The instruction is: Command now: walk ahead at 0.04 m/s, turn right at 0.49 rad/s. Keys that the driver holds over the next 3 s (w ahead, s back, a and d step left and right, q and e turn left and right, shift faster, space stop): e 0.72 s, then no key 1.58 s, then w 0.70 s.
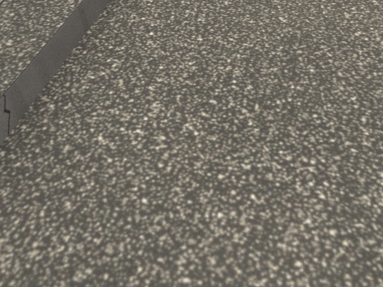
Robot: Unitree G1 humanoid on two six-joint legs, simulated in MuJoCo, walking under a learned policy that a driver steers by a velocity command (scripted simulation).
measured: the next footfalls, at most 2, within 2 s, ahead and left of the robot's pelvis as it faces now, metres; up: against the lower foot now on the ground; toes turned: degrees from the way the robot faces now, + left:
left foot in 0.46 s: +0.08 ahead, +0.11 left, +0.00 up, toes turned -21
right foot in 0.90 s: -0.04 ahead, -0.07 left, +0.00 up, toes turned -29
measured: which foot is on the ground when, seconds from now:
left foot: up 0.00-0.44, down 0.46-0.90, up 0.92-1.00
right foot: down 0.00-0.46, up 0.48-0.88, down 0.90-1.00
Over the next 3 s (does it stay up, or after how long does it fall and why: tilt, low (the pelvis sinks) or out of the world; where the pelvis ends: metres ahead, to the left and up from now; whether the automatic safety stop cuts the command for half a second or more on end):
stays up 0.16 -0.10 0.00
